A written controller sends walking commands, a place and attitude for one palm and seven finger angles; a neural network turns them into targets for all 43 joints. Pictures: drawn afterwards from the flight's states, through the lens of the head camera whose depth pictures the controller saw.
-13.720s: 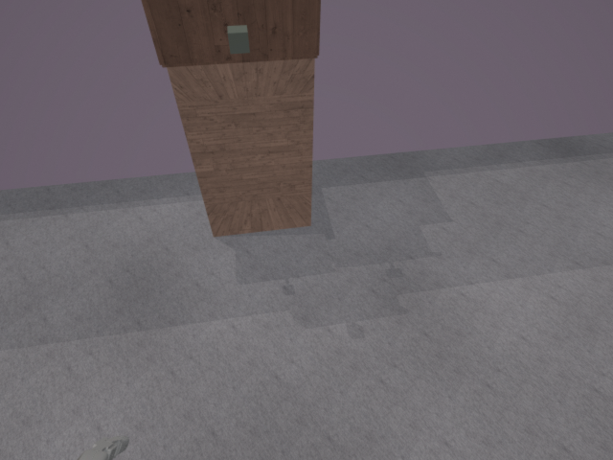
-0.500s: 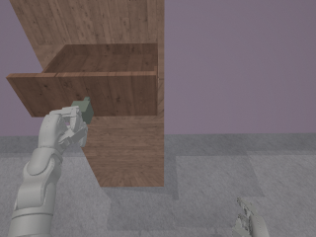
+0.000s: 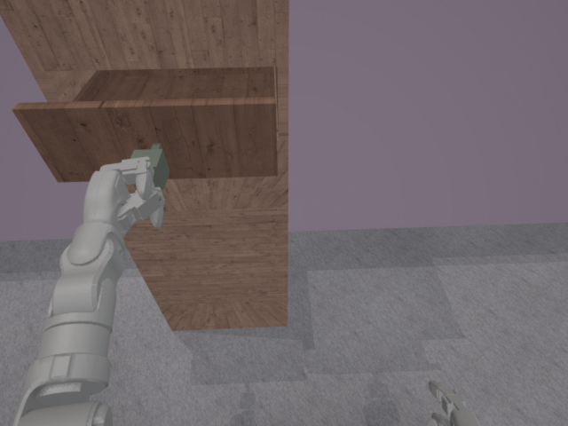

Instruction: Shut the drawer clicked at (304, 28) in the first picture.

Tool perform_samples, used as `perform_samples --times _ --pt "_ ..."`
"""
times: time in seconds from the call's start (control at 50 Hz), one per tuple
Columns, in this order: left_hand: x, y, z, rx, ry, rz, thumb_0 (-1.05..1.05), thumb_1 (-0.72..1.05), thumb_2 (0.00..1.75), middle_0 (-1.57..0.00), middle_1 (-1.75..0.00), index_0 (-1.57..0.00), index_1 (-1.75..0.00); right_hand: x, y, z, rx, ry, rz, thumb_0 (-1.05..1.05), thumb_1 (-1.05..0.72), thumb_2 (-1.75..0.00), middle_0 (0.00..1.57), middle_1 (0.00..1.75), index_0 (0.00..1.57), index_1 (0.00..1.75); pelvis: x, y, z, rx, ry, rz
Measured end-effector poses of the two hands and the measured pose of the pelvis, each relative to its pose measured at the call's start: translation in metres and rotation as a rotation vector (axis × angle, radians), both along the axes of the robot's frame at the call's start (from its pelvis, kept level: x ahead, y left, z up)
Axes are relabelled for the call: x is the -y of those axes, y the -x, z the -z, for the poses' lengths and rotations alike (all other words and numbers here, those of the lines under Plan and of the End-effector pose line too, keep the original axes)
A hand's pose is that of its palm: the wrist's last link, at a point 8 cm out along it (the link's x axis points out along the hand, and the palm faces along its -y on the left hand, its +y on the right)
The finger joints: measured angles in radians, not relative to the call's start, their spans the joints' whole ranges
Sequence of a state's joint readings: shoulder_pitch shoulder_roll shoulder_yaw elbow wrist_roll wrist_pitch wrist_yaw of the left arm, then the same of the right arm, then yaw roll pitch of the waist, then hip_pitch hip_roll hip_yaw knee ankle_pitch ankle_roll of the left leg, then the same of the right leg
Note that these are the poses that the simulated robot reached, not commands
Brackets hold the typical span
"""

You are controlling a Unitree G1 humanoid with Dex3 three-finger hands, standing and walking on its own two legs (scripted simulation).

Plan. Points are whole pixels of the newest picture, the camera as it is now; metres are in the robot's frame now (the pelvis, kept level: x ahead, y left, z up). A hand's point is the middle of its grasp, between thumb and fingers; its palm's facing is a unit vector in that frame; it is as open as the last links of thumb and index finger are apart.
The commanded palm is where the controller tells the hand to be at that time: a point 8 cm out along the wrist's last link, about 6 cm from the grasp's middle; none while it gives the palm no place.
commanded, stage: push the drawer shut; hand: left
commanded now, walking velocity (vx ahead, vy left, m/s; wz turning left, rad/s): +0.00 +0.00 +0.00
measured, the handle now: (152, 161) +0.46 +0.23 +0.15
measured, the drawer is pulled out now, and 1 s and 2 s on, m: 0.12 0.02 0.00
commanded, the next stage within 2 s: pull the fist back off the drawer in 1.50 s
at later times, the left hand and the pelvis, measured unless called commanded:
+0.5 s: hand (163, 173) +0.42 +0.20 +0.16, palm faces +0.11 -0.99 +0.00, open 3.1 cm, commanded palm +0.40 +0.25 +0.15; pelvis +0.00 +0.00 +0.00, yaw +0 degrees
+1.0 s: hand (168, 151) +0.47 +0.21 +0.16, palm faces +0.10 -0.99 +0.01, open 3.2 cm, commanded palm +0.46 +0.26 +0.15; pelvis +0.00 +0.00 -0.01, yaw +0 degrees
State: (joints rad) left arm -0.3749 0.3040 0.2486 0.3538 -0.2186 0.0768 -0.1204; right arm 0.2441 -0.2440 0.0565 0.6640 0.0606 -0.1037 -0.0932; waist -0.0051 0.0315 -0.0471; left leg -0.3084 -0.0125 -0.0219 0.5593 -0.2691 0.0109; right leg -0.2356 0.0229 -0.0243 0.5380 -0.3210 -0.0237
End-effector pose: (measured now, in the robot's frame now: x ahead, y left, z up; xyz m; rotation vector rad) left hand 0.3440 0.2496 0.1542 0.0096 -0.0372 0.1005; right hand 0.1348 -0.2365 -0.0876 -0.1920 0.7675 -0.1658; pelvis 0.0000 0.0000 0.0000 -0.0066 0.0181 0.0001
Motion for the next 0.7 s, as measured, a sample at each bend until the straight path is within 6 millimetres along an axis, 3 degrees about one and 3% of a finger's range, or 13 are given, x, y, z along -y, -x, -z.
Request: perform_samples --times 0.42,0.7 --pt "-0.006 -0.044 -0.001 -0.023 0.007 -0.008 -0.03 0.89 0.93 -1.40 -1.60 -1.40 -1.60 0.010 0.025 0.010 -0.115 0.017 0.047 0.01 -0.90 -0.90 0.20 0.30 0.20 0.30 -0.002 -0.003 0.002 -0.044 0.007 -0.001" --pt "-0.009 -0.069 -0.003 -0.025 0.012 -0.007 -0.01 0.88 0.93 -1.40 -1.60 -1.40 -1.60 0.017 0.054 0.018 -0.201 0.022 0.079 0.01 -0.90 -0.90 0.20 0.30 0.20 0.30 -0.001 -0.001 0.004 -0.068 0.010 0.003"
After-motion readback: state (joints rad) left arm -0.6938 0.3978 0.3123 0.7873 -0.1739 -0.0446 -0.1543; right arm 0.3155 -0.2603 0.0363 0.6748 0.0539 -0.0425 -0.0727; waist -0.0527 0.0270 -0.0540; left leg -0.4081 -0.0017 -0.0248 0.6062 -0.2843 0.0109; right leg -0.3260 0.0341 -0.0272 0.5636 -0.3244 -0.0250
